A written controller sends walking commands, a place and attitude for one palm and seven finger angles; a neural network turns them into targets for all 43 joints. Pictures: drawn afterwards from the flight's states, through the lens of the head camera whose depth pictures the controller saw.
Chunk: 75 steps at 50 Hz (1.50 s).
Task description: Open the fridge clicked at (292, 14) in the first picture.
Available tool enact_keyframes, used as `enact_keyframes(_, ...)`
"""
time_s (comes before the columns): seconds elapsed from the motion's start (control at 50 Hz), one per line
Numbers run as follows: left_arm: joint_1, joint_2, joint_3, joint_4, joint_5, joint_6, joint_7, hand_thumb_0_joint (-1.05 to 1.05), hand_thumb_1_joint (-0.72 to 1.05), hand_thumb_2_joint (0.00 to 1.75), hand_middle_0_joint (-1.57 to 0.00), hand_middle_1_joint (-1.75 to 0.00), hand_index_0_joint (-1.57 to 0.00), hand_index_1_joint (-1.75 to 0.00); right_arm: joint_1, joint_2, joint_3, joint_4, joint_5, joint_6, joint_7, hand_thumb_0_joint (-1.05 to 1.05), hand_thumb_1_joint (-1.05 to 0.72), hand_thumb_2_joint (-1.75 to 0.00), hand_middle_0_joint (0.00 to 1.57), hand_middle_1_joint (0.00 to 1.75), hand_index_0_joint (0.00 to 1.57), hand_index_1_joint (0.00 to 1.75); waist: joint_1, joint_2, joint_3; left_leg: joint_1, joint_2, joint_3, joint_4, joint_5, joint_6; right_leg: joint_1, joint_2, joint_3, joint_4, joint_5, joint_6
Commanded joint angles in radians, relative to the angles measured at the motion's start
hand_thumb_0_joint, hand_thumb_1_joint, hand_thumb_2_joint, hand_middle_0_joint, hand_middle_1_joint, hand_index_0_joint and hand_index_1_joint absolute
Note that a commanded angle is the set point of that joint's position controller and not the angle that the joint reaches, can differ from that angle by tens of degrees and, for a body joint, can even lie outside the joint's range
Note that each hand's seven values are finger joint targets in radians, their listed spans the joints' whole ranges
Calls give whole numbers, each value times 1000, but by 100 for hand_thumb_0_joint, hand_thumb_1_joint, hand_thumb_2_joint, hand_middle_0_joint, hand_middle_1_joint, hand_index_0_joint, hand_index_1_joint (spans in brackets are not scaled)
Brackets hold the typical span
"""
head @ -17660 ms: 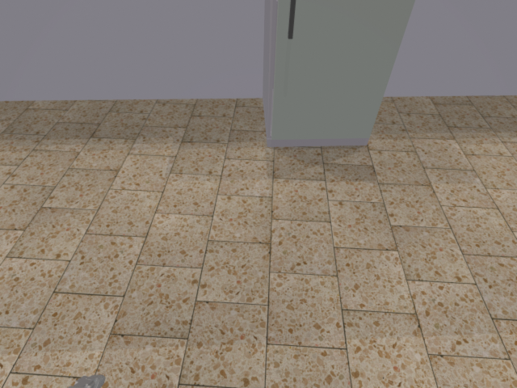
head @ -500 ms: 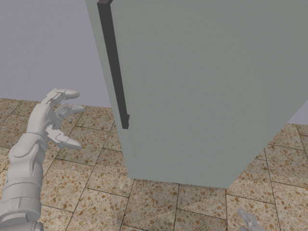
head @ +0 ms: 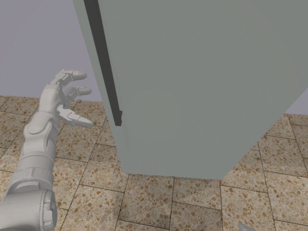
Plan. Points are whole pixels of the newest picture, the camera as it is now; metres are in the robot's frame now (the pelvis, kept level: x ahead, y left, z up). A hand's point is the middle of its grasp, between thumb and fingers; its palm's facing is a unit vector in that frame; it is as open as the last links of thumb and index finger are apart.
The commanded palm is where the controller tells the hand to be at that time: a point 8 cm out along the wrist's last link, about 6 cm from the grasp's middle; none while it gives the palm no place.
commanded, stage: move the hooked fingers beside the handle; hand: left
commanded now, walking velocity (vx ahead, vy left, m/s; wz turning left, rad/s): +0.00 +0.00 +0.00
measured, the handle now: (110, 74) +0.48 +0.12 +0.15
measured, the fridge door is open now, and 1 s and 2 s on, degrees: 0 0 0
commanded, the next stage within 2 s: feel for the door with the fingertips in 0.90 s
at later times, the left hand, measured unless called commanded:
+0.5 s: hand (82, 103) +0.42 +0.19 +0.10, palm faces -0.05 -1.00 -0.01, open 14.0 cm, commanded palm +0.40 +0.24 +0.11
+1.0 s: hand (83, 101) +0.42 +0.19 +0.10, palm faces -0.04 -1.00 -0.02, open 14.0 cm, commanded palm +0.40 +0.24 +0.11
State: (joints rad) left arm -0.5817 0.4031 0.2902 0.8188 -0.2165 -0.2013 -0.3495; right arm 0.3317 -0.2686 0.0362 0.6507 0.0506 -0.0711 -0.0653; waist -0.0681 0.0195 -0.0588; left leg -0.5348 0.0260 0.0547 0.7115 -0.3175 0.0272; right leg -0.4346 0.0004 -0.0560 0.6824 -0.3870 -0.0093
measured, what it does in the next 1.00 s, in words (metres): stands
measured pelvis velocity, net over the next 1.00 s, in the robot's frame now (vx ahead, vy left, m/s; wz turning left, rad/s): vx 0.00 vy -0.01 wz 0.00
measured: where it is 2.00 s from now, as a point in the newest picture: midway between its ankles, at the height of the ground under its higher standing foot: outside the picture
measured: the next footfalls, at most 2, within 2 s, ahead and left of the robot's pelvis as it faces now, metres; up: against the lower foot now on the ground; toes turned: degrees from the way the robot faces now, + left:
none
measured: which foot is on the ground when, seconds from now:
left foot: down 0.00-1.00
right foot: down 0.00-1.00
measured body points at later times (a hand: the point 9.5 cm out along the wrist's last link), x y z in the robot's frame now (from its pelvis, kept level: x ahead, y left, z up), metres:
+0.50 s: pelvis +0.01 -0.01 +0.00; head +0.05 +0.00 +0.45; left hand +0.42 +0.25 +0.10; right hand +0.08 -0.27 -0.11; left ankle +0.02 +0.10 -0.72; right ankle -0.03 -0.11 -0.72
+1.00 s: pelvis +0.00 -0.01 +0.00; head +0.04 +0.00 +0.45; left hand +0.41 +0.24 +0.11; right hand +0.08 -0.27 -0.11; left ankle +0.02 +0.10 -0.72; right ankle -0.03 -0.11 -0.72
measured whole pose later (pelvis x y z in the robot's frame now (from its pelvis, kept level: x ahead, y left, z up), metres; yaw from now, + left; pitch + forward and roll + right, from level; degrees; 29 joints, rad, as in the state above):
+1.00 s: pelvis +0.00 -0.01 +0.00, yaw +0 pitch +8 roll -1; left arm -0.60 0.40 0.29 0.86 -0.20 -0.25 -0.31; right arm 0.33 -0.26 0.03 0.63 0.06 -0.01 -0.06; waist -0.07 0.02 -0.06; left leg -0.56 0.04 0.05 0.74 -0.32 0.02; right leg -0.46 0.01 -0.06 0.71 -0.39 -0.02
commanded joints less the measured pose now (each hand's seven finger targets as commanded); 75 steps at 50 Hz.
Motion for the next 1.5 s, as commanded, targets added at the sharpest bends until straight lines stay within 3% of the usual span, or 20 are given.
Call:
enact_keyframes(0.0, -424, 252, 70, -120, -17, -56, 0, 0, -50, 30, -30, -120, -30, -120, 34, -162, -60, -99, 4, -21, -9, 0, -90, -90, 20, 30, 20, 30, -10, -13, -280, 242, -8, -66, -57, 247, 12, -29, 20, 25, -78, 332, -6)
enact_keyframes(0.06, -463, 284, 87, -145, -6, -82, -1, 0, -50, 30, -30, -120, -30, -120, 49, -161, -64, -106, 0, -11, -5, 0, -90, -90, 20, 30, 20, 30, -2, 16, -347, 256, -11, -61, -44, 297, 12, 7, 20, 32, -61, 386, -7)
enact_keyframes(0.12, -456, 246, 57, -189, -7, -107, -1, 0, -50, 30, -30, -120, -30, -120, 52, -154, -65, -114, -2, -7, 1, 0, -90, -90, 20, 30, 20, 30, -3, 74, -390, 310, -8, -63, -28, 352, 10, -9, 24, 30, -51, 409, -11)
enact_keyframes(0.14, -436, 285, 94, -185, -6, -111, 3, 0, -50, 30, -30, -120, -30, -120, 60, -160, -69, -108, -1, -3, 2, 0, -90, -90, 20, 30, 20, 30, 4, 48, -407, 315, -3, -68, -28, 356, 9, -3, 29, 30, -50, 414, -10)
enact_keyframes(0.2, -390, 249, 74, -205, -17, -104, -4, 0, -50, 30, -30, -120, -30, -120, 48, -155, -71, -118, 3, 3, 4, 0, -90, -90, 20, 30, 20, 30, 6, 63, -385, 307, -3, -61, -32, 359, 8, 0, 29, 28, -53, 424, -9)
enact_keyframes(0.3, -342, 210, 50, -187, -24, -63, 2, 0, -50, 30, -30, -120, -30, -120, 41, -153, -70, -130, 10, 18, 4, 0, -90, -90, 20, 30, 20, 30, -3, 0, -304, 247, -8, -47, -45, 307, 16, -5, 30, 26, -69, 411, -2)
enact_keyframes(0.42, -410, 265, 80, -260, -15, -96, 25, 0, -50, 30, -30, -120, -30, -120, 37, -153, -69, -128, 7, 24, -2, 0, -90, -90, 20, 30, 20, 30, -9, 10, -330, 265, -9, -48, -37, 307, 21, 14, 30, 37, -65, 415, -4)
enact_keyframes(0.46, -431, 232, 51, -288, -11, -111, 26, 0, -50, 30, -30, -120, -30, -120, 26, -143, -65, -133, 8, 19, -1, 0, -90, -90, 20, 30, 20, 30, -8, 74, -353, 304, -11, -55, -40, 306, 15, -2, 32, 36, -64, 396, -6)
enact_keyframes(0.52, -444, 208, 24, -252, -15, -110, 21, 0, -50, 30, -30, -120, -30, -120, 27, -145, -62, -120, 9, 17, -6, 0, -90, -90, 20, 30, 20, 30, -25, 45, -331, 308, -7, -59, -37, 295, 17, -21, 33, 32, -72, 375, -6)
enact_keyframes(0.68, -384, 191, 20, -144, -19, -59, 10, 0, -50, 30, -30, -120, -30, -120, 16, -152, -59, -128, 11, 22, -3, 0, -90, -90, 20, 30, 20, 30, -4, 0, -294, 244, -14, -59, -48, 249, 14, -19, 25, 26, -71, 356, -6)
enact_keyframes(0.78, -407, 214, 49, -219, -16, -100, 38, 0, -50, 30, -30, -120, -30, -120, 14, -148, -63, -141, 7, 22, 2, 0, -90, -90, 20, 30, 20, 30, 8, 19, -355, 279, -13, -62, -42, 274, 12, -5, 28, 31, -61, 364, -7)
enact_keyframes(0.84, -443, 251, 70, -216, -12, -118, 47, 0, -50, 30, -30, -120, -30, -120, 14, -150, -59, -132, 7, 23, -2, 0, -90, -90, 20, 30, 20, 30, -4, -10, -332, 251, -13, -59, -46, 240, 16, 5, 30, 37, -67, 348, -2)
enact_keyframes(0.9, -479, 258, 62, -193, 0, -122, 41, 0, -50, 30, -30, -120, -30, -120, 16, -149, -58, -120, 9, 22, -7, 0, -90, -90, 20, 30, 20, 30, -12, 28, -313, 243, -14, -58, -51, 209, 15, -11, 27, 41, -72, 321, -3)
enact_keyframes(0.94, -488, 243, 42, -206, 5, -122, 36, 0, -50, 30, -30, -120, -30, -120, 15, -149, -57, -122, 8, 21, -7, 0, -90, -90, 20, 30, 20, 30, -12, 79, -342, 281, -13, -63, -47, 229, 13, -23, 27, 37, -68, 322, -8)
enact_keyframes(1.02, -439, 167, -6, -155, -21, -106, 12, 0, -50, 30, -30, -120, -30, -120, 21, -147, -59, -119, 12, 17, -6, 0, -90, -90, 20, 30, 20, 30, -19, 4, -315, 265, -11, -64, -46, 225, 15, -23, 32, 28, -78, 320, -9)
enact_keyframes(1.08, -414, 104, -43, -178, -32, -88, 13, 0, -50, 30, -30, -120, -30, -120, 16, -147, -65, -123, 14, 11, 1, 0, -90, -90, 20, 30, 20, 30, -13, 43, -329, 301, -10, -69, -48, 247, 8, -51, 33, 19, -72, 327, -10)
enact_keyframes(1.18, -425, 134, -9, -180, -16, -80, 71, 0, -50, 30, -30, -120, -30, -120, 23, -147, -68, -118, 10, 18, 8, 0, -90, -90, 20, 30, 20, 30, -9, -35, -297, 245, -12, -65, -55, 220, 12, -38, 31, 20, -74, 312, -3)
enact_keyframes(1.34, -417, 148, 10, -318, 23, -138, 145, 0, -50, 30, -30, -120, -30, -120, 17, -133, -73, -126, -1, 10, 19, 0, -90, -90, 20, 30, 20, 30, 12, 51, -402, 330, -8, -64, -36, 317, 4, -2, 37, 27, -44, 385, -8)
enact_keyframes(1.42, -405, 151, 12, -241, 20, -111, 139, 0, -50, 30, -30, -120, -30, -120, 17, -137, -69, -117, 2, 19, 16, 0, -90, -90, 20, 30, 20, 30, -2, -14, -327, 266, -12, -53, -42, 274, 10, 14, 34, 30, -61, 386, -3)
enact_keyframes(1.48, -397, 116, -16, -235, 15, -85, 125, 0, -50, 30, -30, -120, -30, -120, 4, -131, -66, -125, 7, 22, 14, 0, -90, -90, 20, 30, 20, 30, -3, 20, -312, 267, -17, -43, -50, 268, 10, 7, 31, 33, -72, 398, -2)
